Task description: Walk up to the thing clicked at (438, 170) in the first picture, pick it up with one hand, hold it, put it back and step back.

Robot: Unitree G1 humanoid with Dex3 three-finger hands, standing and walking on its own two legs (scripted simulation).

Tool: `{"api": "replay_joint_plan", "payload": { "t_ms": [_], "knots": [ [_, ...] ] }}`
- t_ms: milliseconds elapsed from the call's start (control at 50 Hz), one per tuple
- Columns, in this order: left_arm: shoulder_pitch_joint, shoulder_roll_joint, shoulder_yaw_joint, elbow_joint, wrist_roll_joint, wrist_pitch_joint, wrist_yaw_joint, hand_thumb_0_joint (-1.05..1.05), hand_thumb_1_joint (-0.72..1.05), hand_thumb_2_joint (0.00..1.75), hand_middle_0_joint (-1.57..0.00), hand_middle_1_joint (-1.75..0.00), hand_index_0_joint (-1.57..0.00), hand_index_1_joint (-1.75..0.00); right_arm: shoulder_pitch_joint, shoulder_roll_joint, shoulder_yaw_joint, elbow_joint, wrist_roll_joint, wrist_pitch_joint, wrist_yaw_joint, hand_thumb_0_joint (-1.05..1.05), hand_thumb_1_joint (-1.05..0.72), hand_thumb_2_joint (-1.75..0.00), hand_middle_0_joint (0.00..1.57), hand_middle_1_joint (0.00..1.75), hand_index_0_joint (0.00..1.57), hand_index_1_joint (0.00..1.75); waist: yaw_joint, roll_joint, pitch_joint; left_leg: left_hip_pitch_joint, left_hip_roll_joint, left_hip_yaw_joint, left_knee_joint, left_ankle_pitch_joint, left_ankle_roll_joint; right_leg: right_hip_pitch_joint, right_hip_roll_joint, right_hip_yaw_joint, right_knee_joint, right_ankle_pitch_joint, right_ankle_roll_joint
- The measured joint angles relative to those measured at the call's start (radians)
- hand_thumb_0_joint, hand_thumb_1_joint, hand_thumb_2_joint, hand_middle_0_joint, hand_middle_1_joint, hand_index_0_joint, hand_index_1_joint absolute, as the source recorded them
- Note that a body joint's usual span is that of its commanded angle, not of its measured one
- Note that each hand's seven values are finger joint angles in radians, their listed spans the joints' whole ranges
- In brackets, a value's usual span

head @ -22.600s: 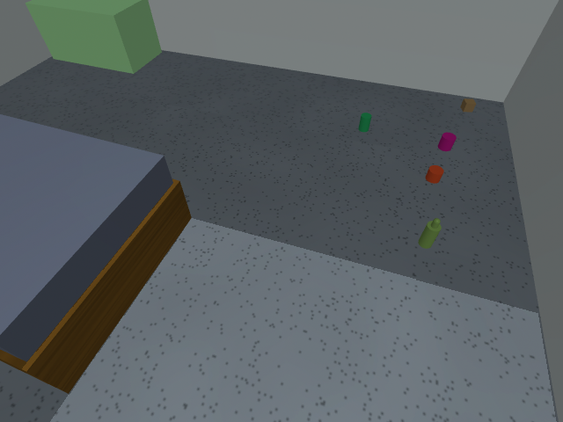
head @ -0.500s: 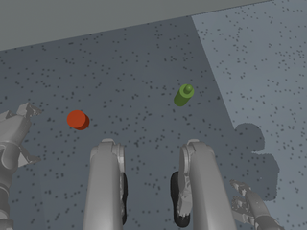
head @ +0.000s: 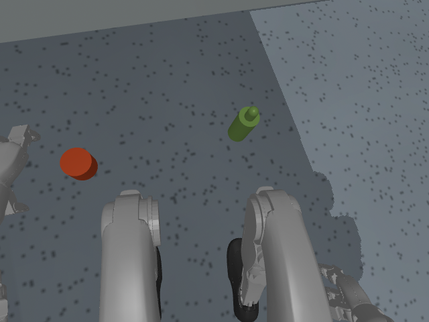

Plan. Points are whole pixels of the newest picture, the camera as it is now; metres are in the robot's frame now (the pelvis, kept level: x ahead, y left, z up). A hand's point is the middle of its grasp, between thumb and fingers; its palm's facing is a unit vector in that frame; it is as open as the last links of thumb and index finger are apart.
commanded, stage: rise first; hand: left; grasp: from above
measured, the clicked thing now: (79, 164) +0.42 +0.32 -0.32
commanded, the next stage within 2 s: approach in 0.90 s
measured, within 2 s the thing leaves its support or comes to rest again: neither
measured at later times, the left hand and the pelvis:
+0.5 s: hand (30, 171) +0.37 +0.37 -0.19, palm faces -0.43 -0.12 -0.89, open 14.2 cm; pelvis +0.01 +0.00 -0.03, yaw -1 degrees
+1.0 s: hand (38, 169) +0.38 +0.37 -0.21, palm faces -0.44 -0.14 -0.89, open 14.1 cm; pelvis +0.01 +0.00 -0.03, yaw -2 degrees
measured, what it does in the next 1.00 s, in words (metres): stands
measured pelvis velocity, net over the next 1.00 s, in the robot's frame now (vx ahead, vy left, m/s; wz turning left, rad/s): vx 0.01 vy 0.00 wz -0.03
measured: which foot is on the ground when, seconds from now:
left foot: down 0.00-1.00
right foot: down 0.00-1.00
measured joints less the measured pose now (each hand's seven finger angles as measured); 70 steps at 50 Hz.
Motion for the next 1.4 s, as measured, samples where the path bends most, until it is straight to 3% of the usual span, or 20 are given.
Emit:
{"api": "replay_joint_plan", "payload": {
  "t_ms": [280, 760, 1080, 1240, 1400],
  "knots": [
    [-0.047, 0.027, 0.012, 0.065, 0.074, -0.007, 0.068, 0.00, -0.53, 1.02, -0.08, -0.97, -0.07, -0.97, -0.033, 0.022, 0.011, 0.016, -0.036, 0.009, 0.010, 0.01, -0.90, -0.90, 0.21, 0.30, 0.20, 0.30, -0.015, -0.008, 0.024, -0.043, 0.005, -0.010, 0.068, -0.026, -0.003, -0.046, 0.008, -0.004, 0.065, -0.020, 0.000],
    [-0.076, 0.056, 0.039, 0.146, 0.089, -0.001, 0.109, 0.00, -0.54, 1.02, -0.08, -1.00, -0.07, -1.00, -0.008, 0.010, 0.028, 0.026, -0.062, 0.005, 0.018, 0.01, -0.90, -0.90, 0.21, 0.30, 0.20, 0.30, -0.053, -0.017, 0.040, -0.067, 0.005, -0.027, 0.110, -0.038, -0.011, -0.071, 0.014, -0.017, 0.100, -0.025, -0.004],
    [-0.102, 0.075, 0.032, 0.211, 0.103, -0.006, 0.139, 0.00, -0.53, 1.02, -0.08, -1.01, -0.08, -1.01, -0.014, 0.011, 0.053, 0.029, -0.082, -0.010, 0.026, 0.01, -0.90, -0.90, 0.21, 0.30, 0.20, 0.30, -0.072, -0.024, 0.054, -0.079, 0.002, -0.037, 0.129, -0.031, -0.016, -0.082, 0.015, -0.024, 0.116, -0.016, -0.005],
    [-0.104, 0.009, -0.052, 0.152, 0.099, 0.038, 0.170, 0.00, -0.51, 0.99, -0.08, -1.04, -0.09, -1.02, 0.000, 0.021, 0.036, 0.030, -0.073, -0.033, 0.029, 0.01, -0.90, -0.90, 0.21, 0.30, 0.20, 0.30, -0.080, -0.025, 0.042, -0.083, 0.005, -0.032, 0.125, -0.032, -0.014, -0.089, 0.017, -0.019, 0.113, -0.016, -0.003],
    [-0.150, -0.093, -0.075, 0.131, 0.085, 0.174, 0.199, 0.00, -0.52, 0.99, -0.09, -1.05, -0.09, -1.03, 0.018, 0.025, 0.029, 0.004, -0.034, -0.044, 0.024, 0.01, -0.90, -0.90, 0.21, 0.30, 0.20, 0.30, -0.112, 0.003, -0.004, -0.067, 0.014, -0.012, 0.080, -0.035, -0.010, -0.085, 0.022, -0.004, 0.076, -0.013, -0.004]
  ]
}}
